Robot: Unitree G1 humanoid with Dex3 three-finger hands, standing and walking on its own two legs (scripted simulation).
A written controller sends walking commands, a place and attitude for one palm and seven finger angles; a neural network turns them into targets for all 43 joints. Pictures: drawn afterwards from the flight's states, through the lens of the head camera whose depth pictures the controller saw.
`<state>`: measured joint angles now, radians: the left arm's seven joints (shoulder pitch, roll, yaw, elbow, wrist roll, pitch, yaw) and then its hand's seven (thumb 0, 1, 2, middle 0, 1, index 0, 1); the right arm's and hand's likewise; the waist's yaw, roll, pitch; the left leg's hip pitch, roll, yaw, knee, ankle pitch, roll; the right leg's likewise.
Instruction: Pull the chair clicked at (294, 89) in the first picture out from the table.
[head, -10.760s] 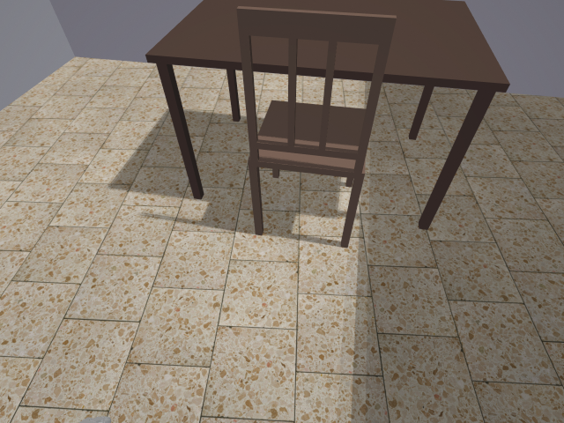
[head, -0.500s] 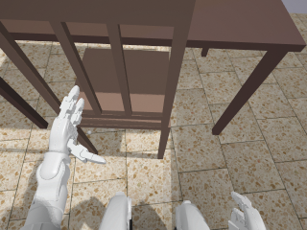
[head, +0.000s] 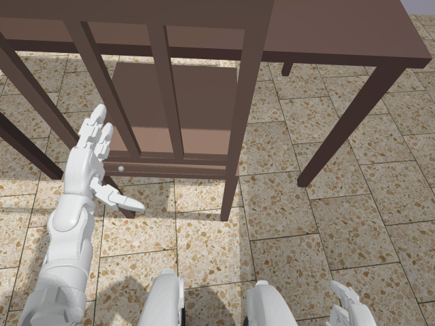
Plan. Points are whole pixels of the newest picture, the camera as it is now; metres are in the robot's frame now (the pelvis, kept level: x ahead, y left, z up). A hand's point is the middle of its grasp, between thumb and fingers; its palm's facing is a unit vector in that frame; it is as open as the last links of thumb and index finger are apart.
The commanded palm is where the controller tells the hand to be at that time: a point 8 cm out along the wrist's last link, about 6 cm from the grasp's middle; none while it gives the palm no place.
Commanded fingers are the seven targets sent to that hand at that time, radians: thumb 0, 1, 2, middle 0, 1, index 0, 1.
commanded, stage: push the fingers through the gap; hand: left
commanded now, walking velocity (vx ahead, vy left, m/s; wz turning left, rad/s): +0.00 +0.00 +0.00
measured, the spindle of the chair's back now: (114, 106) +0.50 +0.20 +0.06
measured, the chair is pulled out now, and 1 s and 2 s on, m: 0.00 -0.01 -0.01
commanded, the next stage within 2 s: hook a spindle and tug to test in 1.20 s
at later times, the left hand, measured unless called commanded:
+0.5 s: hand (123, 143) +0.44 +0.18 +0.03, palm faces -0.02 -1.00 -0.05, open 16.9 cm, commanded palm +0.42 +0.23 +0.03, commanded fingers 0.00 -0.50 0.30 -0.06 -0.08 -0.06 -0.08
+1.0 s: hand (130, 126) +0.48 +0.18 +0.03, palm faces -0.02 -1.00 -0.05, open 16.9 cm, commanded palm +0.45 +0.22 +0.03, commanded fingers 0.00 -0.50 0.30 -0.06 -0.08 -0.06 -0.08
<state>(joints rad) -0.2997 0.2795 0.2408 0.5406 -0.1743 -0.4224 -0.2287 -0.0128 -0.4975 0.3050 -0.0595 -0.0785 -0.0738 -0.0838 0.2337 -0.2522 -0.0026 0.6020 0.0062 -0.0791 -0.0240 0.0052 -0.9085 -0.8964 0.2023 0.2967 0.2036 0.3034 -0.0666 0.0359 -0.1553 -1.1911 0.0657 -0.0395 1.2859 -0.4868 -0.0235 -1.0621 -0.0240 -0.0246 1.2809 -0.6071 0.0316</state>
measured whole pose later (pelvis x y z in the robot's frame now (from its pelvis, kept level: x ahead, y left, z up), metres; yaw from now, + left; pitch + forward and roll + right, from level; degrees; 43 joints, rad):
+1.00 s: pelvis +0.00 +0.01 -0.01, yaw -2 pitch +26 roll -3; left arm -0.67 0.38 0.35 0.91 -0.10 -0.46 -0.21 -0.01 -0.50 0.31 -0.06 -0.08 -0.06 -0.08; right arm 0.29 -0.25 0.00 0.64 -0.02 0.04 0.02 0.00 -0.91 -0.90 0.20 0.30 0.20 0.30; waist -0.13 0.04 -0.15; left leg -1.28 0.08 -0.03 1.31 -0.50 -0.01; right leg -1.15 -0.01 -0.01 1.29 -0.60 0.04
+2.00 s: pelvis +0.01 +0.01 +0.00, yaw -1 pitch +26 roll -3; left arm -0.64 0.35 0.32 0.89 -0.12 -0.47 -0.18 -0.01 0.15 0.58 -0.46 -1.35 -0.42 -1.36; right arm 0.29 -0.25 0.00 0.64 -0.02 0.04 0.02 0.00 -0.91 -0.90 0.20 0.30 0.20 0.30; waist -0.12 0.04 -0.16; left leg -1.25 0.07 -0.03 1.30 -0.50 -0.01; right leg -1.12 -0.02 -0.01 1.27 -0.60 0.05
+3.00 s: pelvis +0.01 +0.01 +0.03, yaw +0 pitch +18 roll -2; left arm -0.45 0.29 0.23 0.66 -0.07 -0.29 -0.05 0.02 0.70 0.82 -0.43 -1.32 -0.40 -1.45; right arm 0.23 -0.23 0.00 0.58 0.04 0.08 -0.04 0.00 -0.91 -0.90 0.20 0.30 0.20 0.30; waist -0.09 0.04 -0.05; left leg -1.02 0.07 -0.02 1.17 -0.47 -0.02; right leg -0.89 -0.02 -0.01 1.14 -0.57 0.05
